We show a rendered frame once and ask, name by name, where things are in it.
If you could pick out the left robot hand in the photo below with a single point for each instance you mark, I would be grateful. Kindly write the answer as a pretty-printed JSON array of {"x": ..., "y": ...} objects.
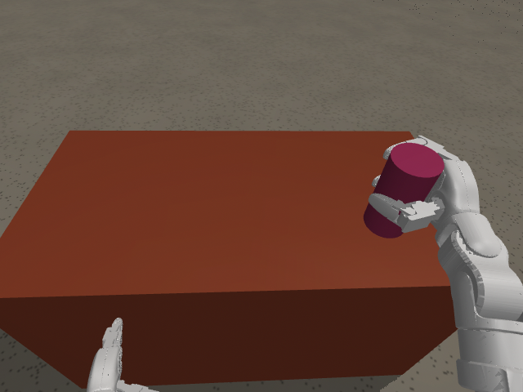
[{"x": 107, "y": 365}]

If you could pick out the can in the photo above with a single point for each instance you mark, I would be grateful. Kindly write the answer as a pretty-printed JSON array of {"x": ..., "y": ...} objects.
[{"x": 409, "y": 175}]

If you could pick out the right robot hand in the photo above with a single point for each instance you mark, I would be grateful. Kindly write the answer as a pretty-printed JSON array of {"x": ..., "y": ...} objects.
[{"x": 454, "y": 192}]

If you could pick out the right robot arm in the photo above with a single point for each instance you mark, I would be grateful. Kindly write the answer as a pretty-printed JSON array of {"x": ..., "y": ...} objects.
[{"x": 488, "y": 304}]

